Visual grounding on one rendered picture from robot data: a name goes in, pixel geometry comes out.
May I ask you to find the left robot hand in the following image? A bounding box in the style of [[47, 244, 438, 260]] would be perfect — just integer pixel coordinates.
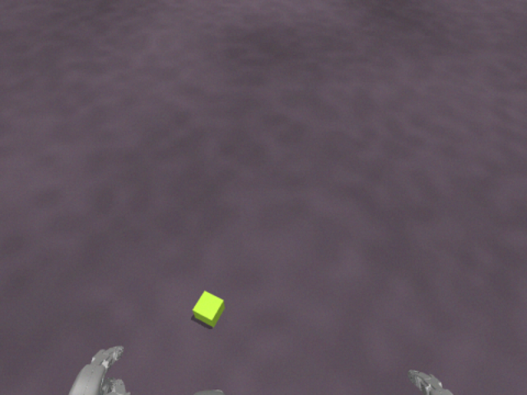
[[68, 346, 130, 395]]

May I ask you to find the right robot hand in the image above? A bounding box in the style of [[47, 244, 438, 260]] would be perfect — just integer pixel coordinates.
[[408, 370, 453, 395]]

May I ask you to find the cube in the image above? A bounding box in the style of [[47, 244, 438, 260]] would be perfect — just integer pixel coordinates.
[[193, 291, 225, 327]]

